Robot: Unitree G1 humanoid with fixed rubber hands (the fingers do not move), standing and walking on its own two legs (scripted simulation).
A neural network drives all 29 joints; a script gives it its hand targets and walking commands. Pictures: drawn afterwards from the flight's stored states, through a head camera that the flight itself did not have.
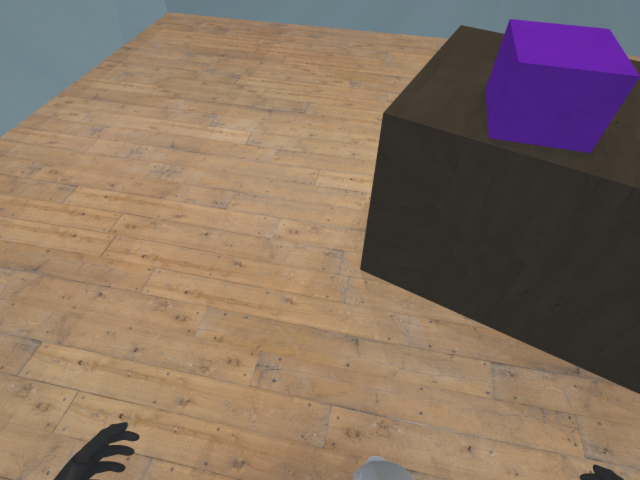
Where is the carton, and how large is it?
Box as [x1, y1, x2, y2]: [485, 19, 639, 152]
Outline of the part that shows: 510,19 485,89 488,136 491,138 590,152 639,77 639,75 609,29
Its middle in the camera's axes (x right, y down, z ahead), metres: +0.55 -0.39 +0.93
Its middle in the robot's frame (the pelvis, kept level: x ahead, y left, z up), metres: +0.98 -0.52 +0.04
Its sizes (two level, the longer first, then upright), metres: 0.257 0.232 0.183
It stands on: a pedestal, 0.68 m high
